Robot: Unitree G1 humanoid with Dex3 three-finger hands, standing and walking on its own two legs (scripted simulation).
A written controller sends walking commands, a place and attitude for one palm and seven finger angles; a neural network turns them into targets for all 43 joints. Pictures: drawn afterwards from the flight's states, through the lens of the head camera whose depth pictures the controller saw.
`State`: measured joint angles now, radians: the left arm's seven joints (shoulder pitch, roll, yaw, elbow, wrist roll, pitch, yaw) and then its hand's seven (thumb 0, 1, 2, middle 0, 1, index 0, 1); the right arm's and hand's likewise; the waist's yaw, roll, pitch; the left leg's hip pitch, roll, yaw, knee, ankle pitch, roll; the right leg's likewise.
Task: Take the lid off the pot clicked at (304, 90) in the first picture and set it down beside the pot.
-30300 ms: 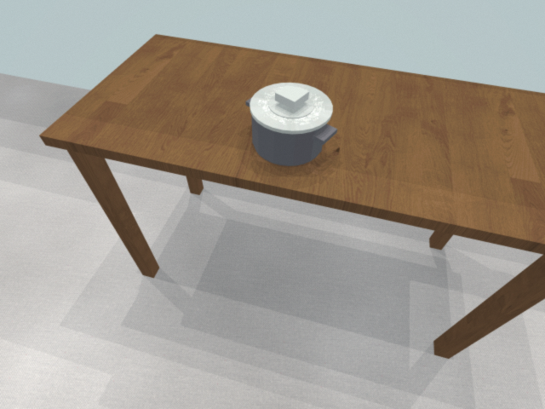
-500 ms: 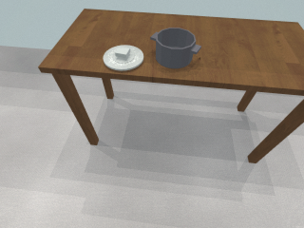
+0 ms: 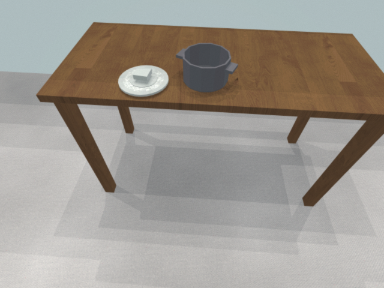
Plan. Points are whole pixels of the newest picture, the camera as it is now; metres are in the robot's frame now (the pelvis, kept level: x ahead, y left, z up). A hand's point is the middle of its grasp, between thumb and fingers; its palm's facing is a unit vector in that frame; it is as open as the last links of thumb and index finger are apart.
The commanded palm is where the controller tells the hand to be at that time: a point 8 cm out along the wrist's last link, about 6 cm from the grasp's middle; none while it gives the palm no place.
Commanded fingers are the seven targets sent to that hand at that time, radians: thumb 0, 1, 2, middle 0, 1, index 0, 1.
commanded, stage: let the arm hang, fingers relaxed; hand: left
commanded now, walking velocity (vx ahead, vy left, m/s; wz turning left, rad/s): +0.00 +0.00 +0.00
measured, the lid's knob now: (142, 73) +0.77 +0.20 +0.00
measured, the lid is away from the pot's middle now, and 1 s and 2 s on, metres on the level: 0.22 0.22 0.22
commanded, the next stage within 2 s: look to check the result in 0.82 s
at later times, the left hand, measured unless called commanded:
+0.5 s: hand out of the picture -0.01 +0.16 -0.18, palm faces +0.04 -0.98 -0.17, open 7.3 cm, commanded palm none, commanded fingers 0.00 0.90 0.90 -0.20 -0.30 -0.20 -0.30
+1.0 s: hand out of the picture -0.01 +0.17 -0.18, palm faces +0.04 -0.98 -0.19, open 7.3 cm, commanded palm none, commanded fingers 0.00 0.90 0.90 -0.20 -0.30 -0.20 -0.30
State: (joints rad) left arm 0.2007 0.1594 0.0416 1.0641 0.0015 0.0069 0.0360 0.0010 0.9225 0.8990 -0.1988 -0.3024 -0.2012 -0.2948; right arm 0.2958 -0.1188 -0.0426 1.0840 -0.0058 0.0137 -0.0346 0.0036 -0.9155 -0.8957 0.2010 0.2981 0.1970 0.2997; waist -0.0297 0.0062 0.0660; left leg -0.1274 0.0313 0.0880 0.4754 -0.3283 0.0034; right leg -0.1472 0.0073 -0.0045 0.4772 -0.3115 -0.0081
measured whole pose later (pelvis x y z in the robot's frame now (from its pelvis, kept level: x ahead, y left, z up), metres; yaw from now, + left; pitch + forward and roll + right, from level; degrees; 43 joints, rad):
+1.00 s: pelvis -0.01 +0.00 +0.00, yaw +0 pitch -1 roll +0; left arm 0.26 0.14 0.03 1.13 0.00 0.00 0.04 0.02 0.93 0.90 -0.20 -0.30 -0.20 -0.29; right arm 0.30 -0.10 -0.04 1.12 0.00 0.00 -0.04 0.01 -0.92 -0.90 0.20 0.30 0.20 0.30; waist -0.02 0.00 0.06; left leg -0.14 0.03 0.09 0.45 -0.30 0.01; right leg -0.16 0.00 0.00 0.45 -0.28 0.00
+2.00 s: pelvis -0.01 +0.00 +0.00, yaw +0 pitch -1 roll +0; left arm 0.27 0.12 0.03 1.14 0.01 0.00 0.04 0.02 0.93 0.90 -0.20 -0.30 -0.20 -0.29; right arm 0.30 -0.10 -0.03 1.12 0.00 0.00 -0.04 0.00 -0.92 -0.90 0.20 0.30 0.20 0.30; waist -0.02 0.00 0.06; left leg -0.13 0.03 0.10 0.44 -0.30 0.01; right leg -0.15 0.00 0.00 0.44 -0.28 0.00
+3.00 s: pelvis -0.01 +0.00 +0.00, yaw +0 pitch -1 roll +0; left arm 0.28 0.11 0.03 1.15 0.00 -0.01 0.04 0.02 0.92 0.90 -0.20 -0.30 -0.20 -0.29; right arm 0.30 -0.10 -0.03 1.13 0.00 0.00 -0.05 0.00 -0.91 -0.90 0.20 0.30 0.20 0.30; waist -0.02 0.00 0.06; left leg -0.13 0.03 0.09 0.43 -0.29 0.01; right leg -0.15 0.00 -0.01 0.43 -0.27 0.00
